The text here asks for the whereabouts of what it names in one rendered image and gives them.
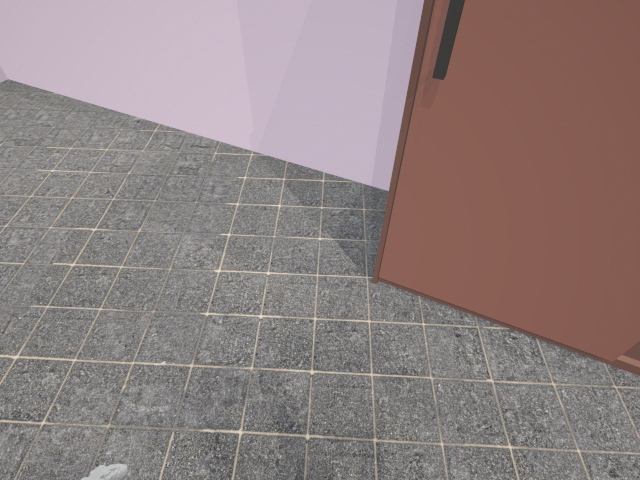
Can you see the handle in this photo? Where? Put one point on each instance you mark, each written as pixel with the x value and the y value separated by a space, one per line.
pixel 448 38

